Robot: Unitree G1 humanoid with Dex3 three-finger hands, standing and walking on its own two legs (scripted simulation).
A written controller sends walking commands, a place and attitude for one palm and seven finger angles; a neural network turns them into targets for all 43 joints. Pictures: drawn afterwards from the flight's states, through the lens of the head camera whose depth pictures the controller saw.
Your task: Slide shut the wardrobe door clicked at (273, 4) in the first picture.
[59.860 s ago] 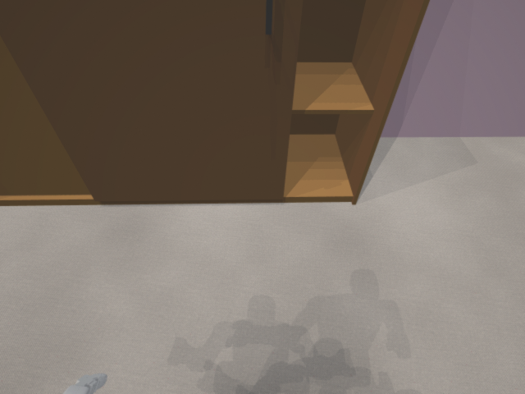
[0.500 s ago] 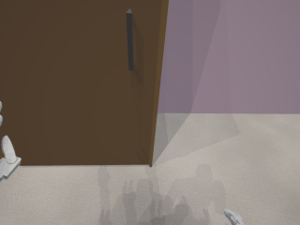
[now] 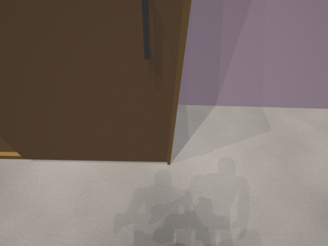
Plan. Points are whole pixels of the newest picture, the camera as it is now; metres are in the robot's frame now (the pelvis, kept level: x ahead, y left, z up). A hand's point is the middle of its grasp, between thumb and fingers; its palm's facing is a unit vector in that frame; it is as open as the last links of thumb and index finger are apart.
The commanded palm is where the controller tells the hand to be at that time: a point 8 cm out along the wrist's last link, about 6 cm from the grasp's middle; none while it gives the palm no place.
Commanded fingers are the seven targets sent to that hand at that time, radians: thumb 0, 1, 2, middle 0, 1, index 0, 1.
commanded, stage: let the arm hang, fingers relaxed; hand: left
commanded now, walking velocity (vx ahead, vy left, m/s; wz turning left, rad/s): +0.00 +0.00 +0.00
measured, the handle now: (146, 23) +0.66 +0.09 +0.20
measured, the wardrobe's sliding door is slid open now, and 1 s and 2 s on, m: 0.00 0.00 0.00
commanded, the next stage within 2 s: look to check the result in 0.60 s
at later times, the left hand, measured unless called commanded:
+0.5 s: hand out of the picture +0.06 +0.17 -0.17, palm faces +0.00 -0.98 -0.20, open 7.3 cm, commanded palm none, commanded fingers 0.00 0.90 0.90 -0.20 -0.30 -0.20 -0.30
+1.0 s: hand out of the picture +0.07 +0.18 -0.16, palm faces -0.01 -0.98 -0.22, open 7.4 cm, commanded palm none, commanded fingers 0.00 0.90 0.90 -0.20 -0.30 -0.20 -0.30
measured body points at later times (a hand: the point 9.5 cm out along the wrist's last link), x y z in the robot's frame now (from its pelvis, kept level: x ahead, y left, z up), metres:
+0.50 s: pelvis +0.02 -0.01 +0.01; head +0.04 -0.01 +0.46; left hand +0.06 +0.22 -0.15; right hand +0.04 -0.24 -0.15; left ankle +0.01 +0.10 -0.73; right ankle +0.04 -0.12 -0.73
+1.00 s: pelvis +0.03 -0.01 +0.01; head +0.06 -0.01 +0.46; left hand +0.07 +0.23 -0.15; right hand +0.03 -0.25 -0.15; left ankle +0.01 +0.10 -0.73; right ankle +0.04 -0.12 -0.73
